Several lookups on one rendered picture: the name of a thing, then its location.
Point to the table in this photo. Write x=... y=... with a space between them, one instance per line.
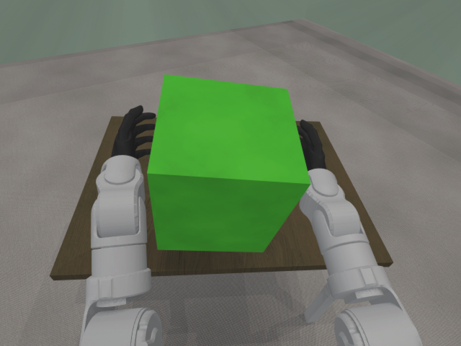
x=294 y=247

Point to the right robot forearm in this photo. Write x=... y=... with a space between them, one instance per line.
x=354 y=274

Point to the carton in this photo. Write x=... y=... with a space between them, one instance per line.
x=226 y=166

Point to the left robot upper arm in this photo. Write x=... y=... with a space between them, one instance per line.
x=126 y=327

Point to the left robot forearm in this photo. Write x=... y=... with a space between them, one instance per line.
x=119 y=272

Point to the right robot upper arm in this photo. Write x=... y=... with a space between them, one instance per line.
x=383 y=324

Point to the robot right hand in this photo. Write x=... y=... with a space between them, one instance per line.
x=312 y=146

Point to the robot left hand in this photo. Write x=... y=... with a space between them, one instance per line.
x=126 y=141

